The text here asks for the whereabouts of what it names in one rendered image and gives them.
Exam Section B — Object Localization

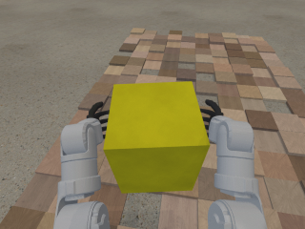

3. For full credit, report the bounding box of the carton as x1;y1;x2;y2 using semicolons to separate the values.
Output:
103;81;211;194

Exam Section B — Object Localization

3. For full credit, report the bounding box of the robot right hand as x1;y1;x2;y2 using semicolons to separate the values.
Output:
200;99;224;137

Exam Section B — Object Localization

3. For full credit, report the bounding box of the robot left hand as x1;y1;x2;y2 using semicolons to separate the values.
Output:
86;101;110;139

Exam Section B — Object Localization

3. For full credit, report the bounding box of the robot left upper arm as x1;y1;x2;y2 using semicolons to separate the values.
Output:
54;200;111;229

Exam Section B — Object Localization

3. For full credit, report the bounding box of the robot right upper arm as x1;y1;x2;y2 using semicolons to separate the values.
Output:
208;199;267;229

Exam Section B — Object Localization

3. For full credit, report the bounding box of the robot left forearm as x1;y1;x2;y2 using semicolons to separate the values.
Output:
53;117;104;229

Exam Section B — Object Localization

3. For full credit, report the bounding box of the robot right forearm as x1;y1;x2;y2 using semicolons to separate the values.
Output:
208;115;268;229

